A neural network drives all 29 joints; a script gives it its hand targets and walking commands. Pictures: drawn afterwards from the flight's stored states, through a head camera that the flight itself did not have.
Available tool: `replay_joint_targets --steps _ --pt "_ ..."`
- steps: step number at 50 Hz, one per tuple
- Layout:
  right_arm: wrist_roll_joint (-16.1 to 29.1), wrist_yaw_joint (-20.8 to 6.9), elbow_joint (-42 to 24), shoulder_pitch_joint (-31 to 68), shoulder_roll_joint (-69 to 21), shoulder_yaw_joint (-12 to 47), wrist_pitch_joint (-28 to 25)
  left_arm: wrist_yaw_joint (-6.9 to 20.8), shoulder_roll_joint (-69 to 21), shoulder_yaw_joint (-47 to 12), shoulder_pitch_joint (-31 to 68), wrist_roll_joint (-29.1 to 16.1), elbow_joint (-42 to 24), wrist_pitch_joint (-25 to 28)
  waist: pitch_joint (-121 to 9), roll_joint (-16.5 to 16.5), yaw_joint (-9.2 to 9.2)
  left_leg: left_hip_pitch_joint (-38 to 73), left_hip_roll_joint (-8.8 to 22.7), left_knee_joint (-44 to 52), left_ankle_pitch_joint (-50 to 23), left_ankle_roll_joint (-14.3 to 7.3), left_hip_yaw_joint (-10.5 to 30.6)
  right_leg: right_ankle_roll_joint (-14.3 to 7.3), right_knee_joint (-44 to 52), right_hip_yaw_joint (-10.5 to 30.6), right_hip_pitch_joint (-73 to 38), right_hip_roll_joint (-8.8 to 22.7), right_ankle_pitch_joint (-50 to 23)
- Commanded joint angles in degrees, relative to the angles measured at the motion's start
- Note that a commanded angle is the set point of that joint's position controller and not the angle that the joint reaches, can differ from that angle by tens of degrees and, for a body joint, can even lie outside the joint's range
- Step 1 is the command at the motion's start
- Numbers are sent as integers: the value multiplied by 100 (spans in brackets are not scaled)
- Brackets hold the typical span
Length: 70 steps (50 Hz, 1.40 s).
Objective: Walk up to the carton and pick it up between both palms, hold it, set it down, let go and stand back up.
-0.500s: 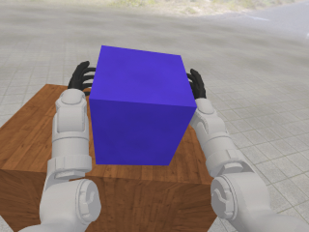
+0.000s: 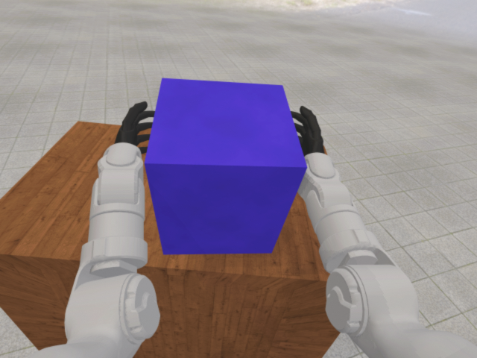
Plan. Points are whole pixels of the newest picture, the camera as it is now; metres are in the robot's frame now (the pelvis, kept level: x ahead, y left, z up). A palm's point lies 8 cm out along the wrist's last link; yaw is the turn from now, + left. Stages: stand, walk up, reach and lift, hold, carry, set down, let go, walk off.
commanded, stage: set down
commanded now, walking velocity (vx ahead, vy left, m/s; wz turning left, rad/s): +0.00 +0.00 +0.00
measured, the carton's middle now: (221, 172) +0.41 +0.03 +0.15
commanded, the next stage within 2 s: none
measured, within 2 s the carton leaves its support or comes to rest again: rests again in 1.86 s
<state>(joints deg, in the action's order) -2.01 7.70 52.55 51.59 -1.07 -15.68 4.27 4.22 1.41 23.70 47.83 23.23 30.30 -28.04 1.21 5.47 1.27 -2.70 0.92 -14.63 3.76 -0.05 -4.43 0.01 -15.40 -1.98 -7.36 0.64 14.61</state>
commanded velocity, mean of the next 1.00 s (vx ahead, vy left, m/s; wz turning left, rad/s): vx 0.00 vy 0.00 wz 0.00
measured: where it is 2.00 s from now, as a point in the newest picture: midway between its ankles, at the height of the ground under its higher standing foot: outside the picture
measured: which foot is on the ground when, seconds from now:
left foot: down 0.00-1.00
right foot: down 0.00-1.00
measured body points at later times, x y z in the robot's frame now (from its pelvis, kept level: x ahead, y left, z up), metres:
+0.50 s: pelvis +0.00 +0.00 +0.00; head -0.03 +0.03 +0.45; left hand +0.42 +0.17 +0.17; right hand +0.42 -0.13 +0.18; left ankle +0.06 +0.12 -0.75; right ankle -0.06 -0.11 -0.75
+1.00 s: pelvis +0.01 +0.00 +0.00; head +0.01 +0.03 +0.45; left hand +0.44 +0.18 +0.14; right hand +0.44 -0.12 +0.15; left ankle +0.06 +0.12 -0.75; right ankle -0.06 -0.11 -0.75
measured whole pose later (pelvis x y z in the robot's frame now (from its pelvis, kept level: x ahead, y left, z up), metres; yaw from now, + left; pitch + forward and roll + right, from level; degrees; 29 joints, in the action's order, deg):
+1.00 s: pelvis +0.01 +0.00 +0.00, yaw -2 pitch -1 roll +1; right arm -14.7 4.5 56.7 50.9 -3.9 -29.2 -3.3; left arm 2.1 0.6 27.5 48.3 22.3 43.9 -14.8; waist -0.8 5.0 -2.1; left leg -9.4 1.5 -13.6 3.5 0.2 -6.3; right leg 0.1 -15.5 -0.2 0.6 0.4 14.2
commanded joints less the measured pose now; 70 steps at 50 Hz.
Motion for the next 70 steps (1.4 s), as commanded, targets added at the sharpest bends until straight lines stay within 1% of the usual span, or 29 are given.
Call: replay_joint_targets --steps 1,3,5,6,7,8,9,10,11,14,15,17,18,19,21,23,24,25,26,29,31,34,37,40,41,43,51,58,70 --pt "-230 -617 -928 3984 -2130 985 -494 685 -2777 -1542 3426 -508 -202 346 -1790 -385 63 2094 -37 -247 -1011 -18 -175 406 366 -460 1334 -188 -1455" --pt "-241 -635 -986 4207 -2243 952 -607 629 -2810 -1619 3636 -522 -124 436 -1988 -435 5 2023 -32 -313 -1105 -19 -203 378 353 -467 1344 -171 -1495" --pt "-260 -654 -1045 4304 -2309 920 -770 516 -3050 -1864 3824 -662 -347 590 -2519 -772 10 2187 -45 -432 -1505 98 -215 343 253 -479 1307 -204 -1731" --pt "-201 -677 -1074 4371 -2350 984 -848 430 -3160 -2027 3848 -728 -432 643 -2802 -822 -46 2444 26 -510 -1903 187 -144 271 241 -518 1389 -258 -1772" --pt "-190 -696 -1049 4409 -2359 938 -890 371 -3203 -2164 3961 -818 -528 712 -2858 -941 9 2537 41 -592 -2016 238 -114 190 314 -467 1432 -257 -1691" --pt "-280 -703 -998 4302 -2322 910 -930 326 -3170 -2163 4007 -799 -444 787 -2788 -959 31 2557 11 -653 -2178 268 -147 240 312 -558 1635 -281 -1733" --pt "-203 -708 -1059 4358 -2446 1083 -983 288 -3149 -2189 3992 -819 -491 880 -3099 -855 -56 2614 16 -697 -2272 248 -166 273 268 -514 1475 -267 -1954" --pt "-190 -697 -1066 4360 -2489 1090 -1014 264 -3239 -2325 4062 -871 -547 939 -3213 -925 -5 2565 2 -726 -2348 264 -152 272 253 -491 1391 -279 -2082" --pt "-227 -713 -931 4364 -2435 1032 -1021 231 -3245 -2285 4091 -850 -490 974 -3226 -1006 -70 2606 9 -704 -2279 300 -161 266 243 -522 1452 -255 -1978" --pt "-224 -749 -562 4137 -2403 981 -933 239 -3080 -2084 3900 -695 -239 935 -2804 -962 -132 2310 2 -608 -2009 231 -195 283 269 -438 1383 -208 -1996" --pt "-322 -746 -509 4116 -2349 938 -904 258 -3031 -1931 3731 -635 27 891 -2601 -823 -147 2130 -14 -534 -1723 184 -204 327 283 -440 1355 -193 -1854" --pt "-364 -732 -360 3990 -2443 883 -813 363 -2818 -1608 3643 -527 312 882 -2277 -525 -171 1643 -82 -369 -1391 52 -253 438 226 -381 995 -149 -2191" --pt "-413 -731 -268 3900 -2467 766 -754 428 -2750 -1466 3610 -452 361 872 -2011 -524 -133 1472 -126 -310 -1200 -10 -278 494 195 -344 872 -95 -2283" --pt "-421 -747 -298 3936 -2495 787 -706 469 -2714 -1298 3513 -368 523 851 -1984 -449 -194 1383 -120 -227 -950 -56 -283 512 167 -291 774 -87 -2229" --pt "-490 -771 -142 3864 -2519 661 -656 548 -2658 -1185 3633 -354 602 866 -1748 -355 -138 1343 -114 -138 -797 -95 -270 508 193 -272 901 -40 -2173" --pt "-635 -780 -306 3887 -2524 557 -683 577 -2672 -1105 3582 -342 585 926 -1865 -285 -110 1379 -128 -154 -836 -78 -299 496 172 -289 902 -81 -2111" --pt "-729 -800 -276 3877 -2519 460 -725 557 -2683 -1116 3765 -346 560 1000 -2038 -452 -145 1458 -122 -126 -831 -28 -280 479 179 -360 972 -83 -1915" --pt "-732 -828 -375 3892 -2585 460 -769 518 -2724 -1154 3825 -347 458 1066 -2073 -457 -109 1595 -99 -191 -1108 -33 -293 466 180 -374 1035 -120 -2061" --pt "-805 -864 -393 3922 -2584 404 -802 505 -2736 -1073 3811 -323 614 1111 -2178 -390 -226 1636 -103 -200 -1040 -58 -296 467 191 -390 1095 -115 -1956" --pt "-1014 -926 -453 3994 -2625 283 -907 444 -2715 -1069 3936 -312 661 1243 -2312 -386 -211 1655 -49 -232 -1152 -37 -360 450 220 -431 1214 -142 -1973" --pt "-1096 -951 -474 3998 -2629 192 -992 410 -2798 -1141 3977 -350 588 1307 -2546 -501 -214 1793 -13 -242 -1237 14 -364 422 190 -438 1399 -139 -1838" --pt "-1221 -988 -576 4000 -2672 184 -1092 339 -2861 -1232 4051 -469 619 1431 -2808 -505 -269 1930 -20 -324 -1508 50 -355 414 217 -482 1516 -182 -1849" --pt "-1350 -1044 -340 3836 -2669 -60 -1051 283 -2732 -1129 4092 -325 703 1496 -2702 -652 -342 1873 10 -236 -1118 36 -442 376 300 -442 1696 -146 -1449" --pt "-1424 -1082 -242 3706 -2632 -88 -1038 303 -2741 -929 3748 -177 912 1413 -2542 -565 -402 1734 16 -214 -1206 21 -456 392 267 -430 1640 -150 -1528" --pt "-1261 -1083 -302 3833 -2788 201 -1089 330 -2715 -1143 3994 -414 655 1560 -3225 -831 -400 1819 -50 -381 -1779 87 -496 401 114 -379 1339 -131 -2176" --pt "-1273 -1074 -173 3795 -2862 214 -1116 319 -2761 -1181 3991 -452 694 1662 -3210 -800 -342 1823 -39 -472 -2109 102 -448 459 59 -391 1408 -129 -2479" --pt "-1389 -1049 25 3562 -2962 80 -986 375 -2590 -905 3922 -362 933 1733 -2847 -551 -352 1655 -21 -433 -2132 45 -460 502 37 -394 1450 -168 -2447" --pt "-1589 -1096 -46 3592 -3046 -32 -1040 348 -2565 -774 4017 -324 1089 1898 -3048 -554 -433 1685 2 -484 -2328 32 -487 488 57 -395 1590 -164 -2401" --pt "-1958 -1164 41 3532 -3239 -347 -1044 331 -2450 -494 4190 -228 1440 2155 -3208 -544 -532 1397 0 -427 -2144 -50 -580 525 8 -340 1648 -94 -2316"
